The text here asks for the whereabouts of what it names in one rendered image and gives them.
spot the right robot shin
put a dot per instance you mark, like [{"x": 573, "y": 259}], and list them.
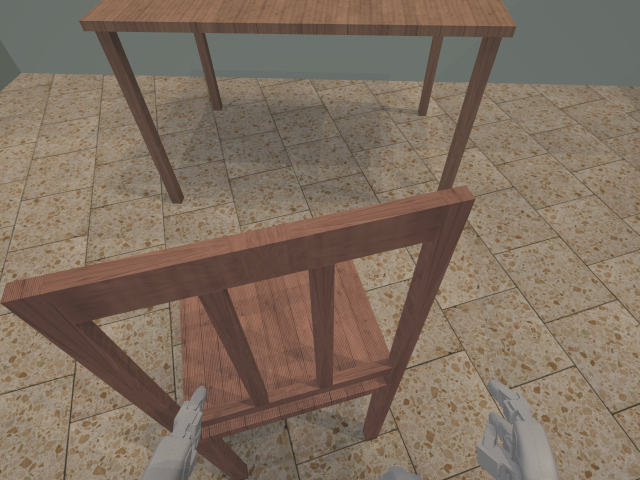
[{"x": 396, "y": 467}]

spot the table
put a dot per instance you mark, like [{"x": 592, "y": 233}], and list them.
[{"x": 438, "y": 18}]

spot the left robot hand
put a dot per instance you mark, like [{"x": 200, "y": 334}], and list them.
[{"x": 175, "y": 456}]

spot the right robot hand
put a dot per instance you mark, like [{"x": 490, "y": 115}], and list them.
[{"x": 527, "y": 453}]

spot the chair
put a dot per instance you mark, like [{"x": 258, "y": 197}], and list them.
[{"x": 275, "y": 322}]

